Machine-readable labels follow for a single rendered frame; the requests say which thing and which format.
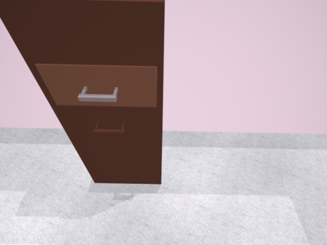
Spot cabinet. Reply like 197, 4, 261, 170
0, 0, 165, 184

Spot handle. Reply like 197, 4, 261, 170
78, 86, 118, 102
92, 129, 124, 136

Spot drawer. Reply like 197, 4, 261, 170
35, 64, 157, 107

